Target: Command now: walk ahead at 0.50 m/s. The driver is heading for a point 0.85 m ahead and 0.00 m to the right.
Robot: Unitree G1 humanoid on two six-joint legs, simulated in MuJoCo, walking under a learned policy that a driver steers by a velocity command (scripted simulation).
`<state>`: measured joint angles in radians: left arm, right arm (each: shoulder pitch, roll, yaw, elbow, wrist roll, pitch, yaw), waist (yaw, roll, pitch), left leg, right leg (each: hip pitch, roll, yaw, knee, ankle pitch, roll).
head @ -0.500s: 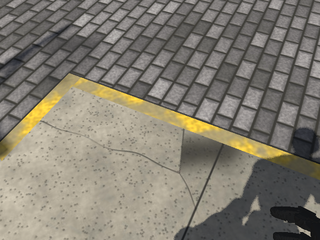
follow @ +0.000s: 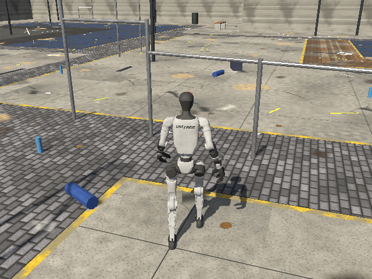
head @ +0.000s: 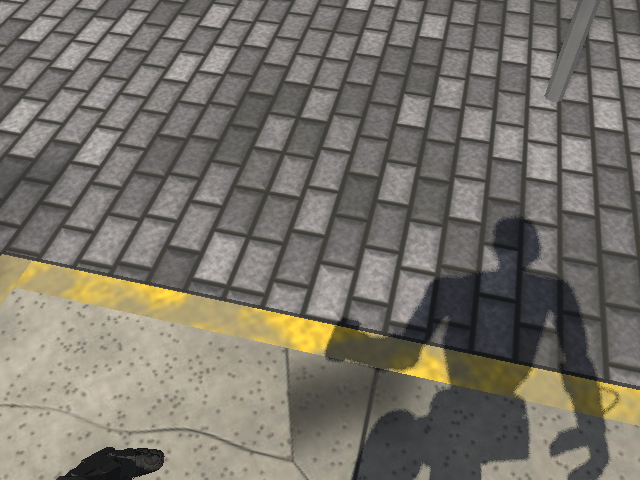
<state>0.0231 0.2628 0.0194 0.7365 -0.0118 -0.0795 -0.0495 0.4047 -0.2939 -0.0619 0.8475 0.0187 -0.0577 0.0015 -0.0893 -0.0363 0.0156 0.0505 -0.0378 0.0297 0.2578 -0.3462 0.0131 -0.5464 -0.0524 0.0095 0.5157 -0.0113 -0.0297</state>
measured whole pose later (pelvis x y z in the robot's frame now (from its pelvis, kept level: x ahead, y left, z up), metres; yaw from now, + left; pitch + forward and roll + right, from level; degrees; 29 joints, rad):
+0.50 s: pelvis +0.27 -0.01 +0.01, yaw +0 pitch +2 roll -2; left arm 0.36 0.29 0.05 0.91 -0.02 -0.06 -0.01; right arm 0.06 -0.26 -0.03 0.74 0.01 -0.07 0.03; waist 0.09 0.04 0.02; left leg -0.59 0.08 -0.02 0.54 0.03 0.01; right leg 0.04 0.05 -0.04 0.22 -0.30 -0.03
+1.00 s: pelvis +0.54 +0.02 +0.01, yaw +0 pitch +2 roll +2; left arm 0.05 0.27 0.04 0.80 -0.01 -0.07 -0.03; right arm 0.36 -0.27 -0.05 0.91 0.01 -0.07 0.00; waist -0.08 -0.04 0.02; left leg 0.03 -0.06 0.05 0.20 -0.25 0.04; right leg -0.62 -0.10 0.02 0.57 0.06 0.00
